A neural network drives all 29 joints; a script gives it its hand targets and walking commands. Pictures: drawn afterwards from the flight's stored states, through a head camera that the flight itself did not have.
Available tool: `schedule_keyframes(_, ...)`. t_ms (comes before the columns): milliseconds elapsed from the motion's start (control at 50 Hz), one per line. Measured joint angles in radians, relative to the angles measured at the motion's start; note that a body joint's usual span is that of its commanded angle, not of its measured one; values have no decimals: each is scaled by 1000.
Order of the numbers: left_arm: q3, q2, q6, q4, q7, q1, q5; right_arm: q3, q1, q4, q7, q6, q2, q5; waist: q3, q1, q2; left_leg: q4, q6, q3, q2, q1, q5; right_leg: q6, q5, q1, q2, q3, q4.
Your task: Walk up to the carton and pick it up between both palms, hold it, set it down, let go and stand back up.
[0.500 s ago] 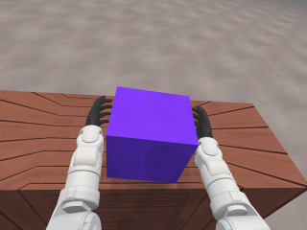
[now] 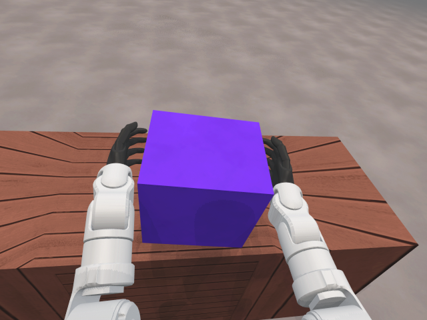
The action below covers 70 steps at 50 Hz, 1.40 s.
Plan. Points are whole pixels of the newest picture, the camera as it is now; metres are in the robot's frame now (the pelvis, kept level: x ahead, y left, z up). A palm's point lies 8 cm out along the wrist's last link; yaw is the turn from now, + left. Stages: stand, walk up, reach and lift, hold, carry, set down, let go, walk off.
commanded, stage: reach and lift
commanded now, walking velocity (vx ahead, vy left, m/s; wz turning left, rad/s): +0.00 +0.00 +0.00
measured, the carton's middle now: (200, 183) +0.37 +0.01 +0.09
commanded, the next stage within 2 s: hold in 1.10 s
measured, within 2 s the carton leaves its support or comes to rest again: neither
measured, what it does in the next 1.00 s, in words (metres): stands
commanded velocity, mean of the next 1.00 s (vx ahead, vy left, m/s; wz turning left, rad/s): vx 0.00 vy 0.00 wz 0.00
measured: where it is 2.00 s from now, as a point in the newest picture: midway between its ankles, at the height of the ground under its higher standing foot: outside the picture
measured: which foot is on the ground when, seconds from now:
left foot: down 0.00-1.00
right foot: down 0.00-1.00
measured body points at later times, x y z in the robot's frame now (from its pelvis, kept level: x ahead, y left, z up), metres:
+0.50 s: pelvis +0.00 +0.00 +0.00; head -0.02 +0.03 +0.45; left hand +0.37 +0.16 +0.15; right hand +0.36 -0.14 +0.14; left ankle +0.05 +0.12 -0.75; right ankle -0.03 -0.11 -0.75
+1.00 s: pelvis +0.00 +0.00 +0.00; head -0.03 +0.03 +0.45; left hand +0.37 +0.16 +0.16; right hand +0.36 -0.14 +0.16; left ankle +0.05 +0.12 -0.75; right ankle -0.03 -0.11 -0.75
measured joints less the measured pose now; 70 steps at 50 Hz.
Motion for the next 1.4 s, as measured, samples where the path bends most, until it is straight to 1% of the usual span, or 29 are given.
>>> schedule_keyframes(220, -7, -6, 41, -44, -1, -3, 13, 5, -7, -26, 6, 23, -10, 11, 13, -8, -1, -2, 1, 5, 1, 10, 0, 1, 2, 8, -1, 2, -2)
schedule_keyframes(400, -11, -1, 59, -75, -2, 10, 7, 19, -8, -49, 2, 39, -13, 25, 15, -16, -2, 1, 0, 0, 0, 15, -3, 0, 1, 17, -1, -5, -5)
schedule_keyframes(940, -1, 7, 105, -91, -14, -15, 14, 27, -40, -56, -6, 77, -20, 47, 12, -28, 2, -2, -2, -4, 0, 33, -2, -2, 0, 33, -1, -14, -6)
schedule_keyframes(1200, -2, 5, 143, -121, -13, -18, 17, 38, -53, -67, -7, 103, -30, 69, 8, -25, 5, -4, -2, -1, 2, 42, 2, -3, 4, 39, -1, -13, -3)
schedule_keyframes(1400, 3, 7, 160, -123, -17, -27, 21, 15, -61, -63, 4, 115, -14, 52, 4, -22, 3, -11, -2, -1, 1, 43, 10, -4, 5, 33, -2, -15, 4)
